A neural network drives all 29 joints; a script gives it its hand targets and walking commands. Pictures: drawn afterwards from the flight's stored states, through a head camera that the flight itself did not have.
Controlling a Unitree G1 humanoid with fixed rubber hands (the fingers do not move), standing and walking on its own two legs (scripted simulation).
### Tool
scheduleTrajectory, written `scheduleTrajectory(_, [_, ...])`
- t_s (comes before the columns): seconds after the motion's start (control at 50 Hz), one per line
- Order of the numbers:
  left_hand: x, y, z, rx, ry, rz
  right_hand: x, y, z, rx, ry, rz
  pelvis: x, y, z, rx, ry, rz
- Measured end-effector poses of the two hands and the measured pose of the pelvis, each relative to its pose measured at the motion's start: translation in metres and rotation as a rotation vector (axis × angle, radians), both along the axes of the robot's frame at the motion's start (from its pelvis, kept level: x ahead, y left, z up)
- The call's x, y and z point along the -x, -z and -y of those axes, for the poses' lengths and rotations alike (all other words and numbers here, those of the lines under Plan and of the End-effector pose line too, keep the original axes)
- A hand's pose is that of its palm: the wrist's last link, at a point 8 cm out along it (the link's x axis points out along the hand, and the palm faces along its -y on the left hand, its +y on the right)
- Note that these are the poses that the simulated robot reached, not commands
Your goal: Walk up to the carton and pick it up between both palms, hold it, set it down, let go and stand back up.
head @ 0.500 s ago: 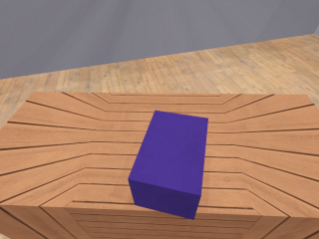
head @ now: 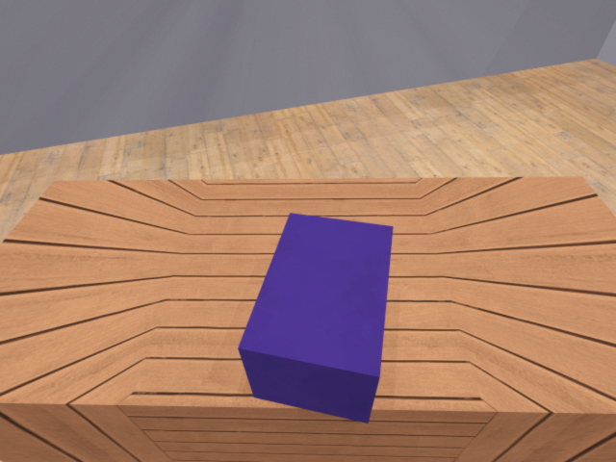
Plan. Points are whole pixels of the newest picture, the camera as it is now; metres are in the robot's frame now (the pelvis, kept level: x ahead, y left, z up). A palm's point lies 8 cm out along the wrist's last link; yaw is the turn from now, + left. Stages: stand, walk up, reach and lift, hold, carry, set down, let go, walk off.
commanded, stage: stand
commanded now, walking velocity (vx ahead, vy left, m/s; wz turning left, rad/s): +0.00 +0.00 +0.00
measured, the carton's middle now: (325, 309) +0.41 -0.01 -0.09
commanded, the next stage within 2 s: none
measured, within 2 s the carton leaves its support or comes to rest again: neither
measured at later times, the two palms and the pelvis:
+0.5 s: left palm out of the picture +0.07 +0.30 -0.11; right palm out of the picture +0.07 -0.29 -0.12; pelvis +0.01 +0.00 +0.00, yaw +0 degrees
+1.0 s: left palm out of the picture +0.08 +0.30 -0.11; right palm out of the picture +0.07 -0.29 -0.12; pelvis +0.02 +0.01 +0.00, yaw -1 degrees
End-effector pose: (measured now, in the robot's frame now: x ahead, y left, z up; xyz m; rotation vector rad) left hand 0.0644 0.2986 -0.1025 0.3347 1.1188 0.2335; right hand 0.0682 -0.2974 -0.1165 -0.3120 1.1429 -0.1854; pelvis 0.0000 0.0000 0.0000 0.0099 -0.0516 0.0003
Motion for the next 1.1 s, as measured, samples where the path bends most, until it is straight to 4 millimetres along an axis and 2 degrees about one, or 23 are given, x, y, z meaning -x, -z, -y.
scheduleTrajectory(1.1, [-0.019,0.011,0.001,0.024,-0.014,-0.068,0.001,0.003,-0.007,0.004,0.067,-0.059,-0.022,-0.001,-0.006,0.006,0.019,-0.018])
